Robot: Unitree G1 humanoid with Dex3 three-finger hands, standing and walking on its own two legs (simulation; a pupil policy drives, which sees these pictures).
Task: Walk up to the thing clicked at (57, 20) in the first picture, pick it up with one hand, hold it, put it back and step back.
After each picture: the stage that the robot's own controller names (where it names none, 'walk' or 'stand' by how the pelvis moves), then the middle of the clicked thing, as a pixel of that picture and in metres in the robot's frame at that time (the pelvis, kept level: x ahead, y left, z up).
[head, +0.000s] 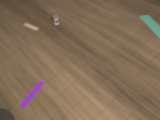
stand; (56, 20) +1.80 +0.35 -0.72
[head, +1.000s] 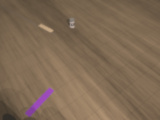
walk; (72, 23) +1.68 +0.23 -0.71
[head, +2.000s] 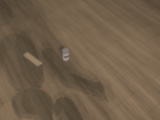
walk; (65, 54) +1.06 +0.21 -0.70
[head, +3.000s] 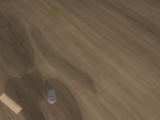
walk; (51, 96) +0.66 +0.19 -0.70
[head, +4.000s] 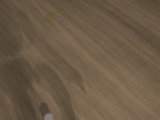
stand; out of the picture +0.45 +0.14 -0.72
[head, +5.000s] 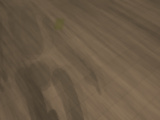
stand; out of the picture +0.41 +0.18 -0.72
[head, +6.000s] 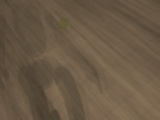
stand; out of the picture +0.40 +0.16 -0.72
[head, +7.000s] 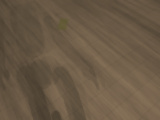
stand; out of the picture +0.40 +0.15 -0.72
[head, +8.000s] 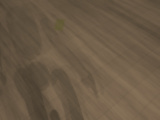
stand; out of the picture +0.42 +0.17 -0.73
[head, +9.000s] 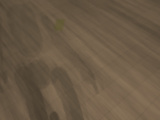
stand; out of the picture +0.39 +0.17 -0.73
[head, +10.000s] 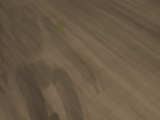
stand; out of the picture +0.39 +0.17 -0.73
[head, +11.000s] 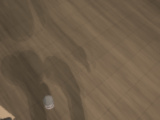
go down; (48, 102) +0.43 +0.17 -0.64
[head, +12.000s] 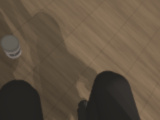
go down; (11, 47) +0.48 +0.22 -0.29
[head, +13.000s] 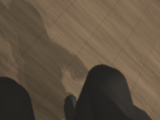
close in; out of the picture +0.47 +0.24 -0.26
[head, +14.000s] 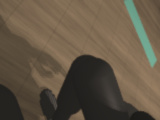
close; out of the picture +0.46 +0.27 -0.23
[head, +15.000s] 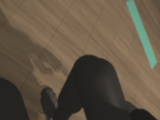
lift; out of the picture +0.41 +0.24 -0.23
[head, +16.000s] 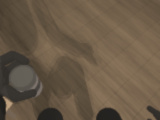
lift; (27, 82) +0.32 +0.17 +0.00
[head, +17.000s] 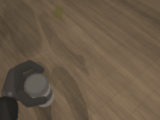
hold; (40, 91) +0.30 +0.14 +0.03
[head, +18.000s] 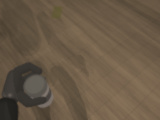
hold; (39, 92) +0.31 +0.15 +0.01
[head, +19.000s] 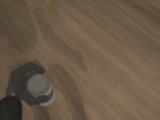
crouch; (42, 90) +0.32 +0.14 -0.01
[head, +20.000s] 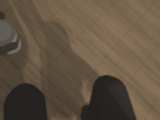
crouch; (6, 38) +0.47 +0.19 -0.08
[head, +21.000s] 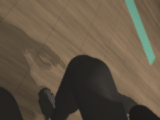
lower; out of the picture +0.43 +0.27 -0.23
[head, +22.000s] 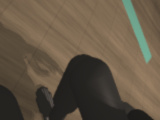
lower; out of the picture +0.43 +0.27 -0.24
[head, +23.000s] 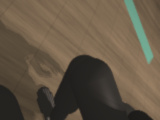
lower; out of the picture +0.43 +0.28 -0.24
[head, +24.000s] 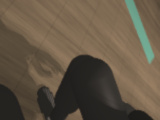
lower; out of the picture +0.43 +0.28 -0.24
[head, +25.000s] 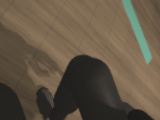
loosen; out of the picture +0.43 +0.25 -0.24
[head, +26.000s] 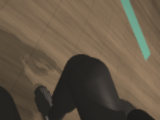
withdraw; out of the picture +0.43 +0.25 -0.24
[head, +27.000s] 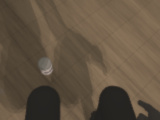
walk; (45, 66) +0.45 +0.17 -0.39
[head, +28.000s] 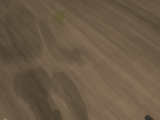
stand; out of the picture +0.38 +0.13 -0.66
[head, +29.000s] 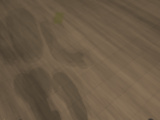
stand; out of the picture +0.38 +0.14 -0.67
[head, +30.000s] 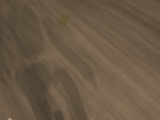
stand; out of the picture +0.39 +0.13 -0.70
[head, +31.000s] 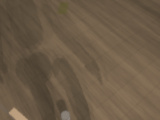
walk; (65, 117) +0.41 +0.12 -0.71
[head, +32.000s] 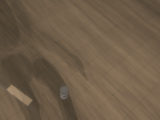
walk; (63, 92) +0.56 +0.07 -0.71
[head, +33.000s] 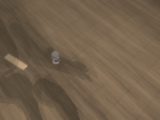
walk; (55, 57) +0.86 +0.20 -0.70
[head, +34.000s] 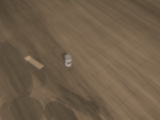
stand; (68, 60) +1.06 +0.12 -0.70
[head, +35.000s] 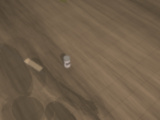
stand; (66, 61) +1.06 +0.15 -0.72
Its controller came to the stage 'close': yes
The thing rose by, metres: 0.72
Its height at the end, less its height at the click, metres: +0.00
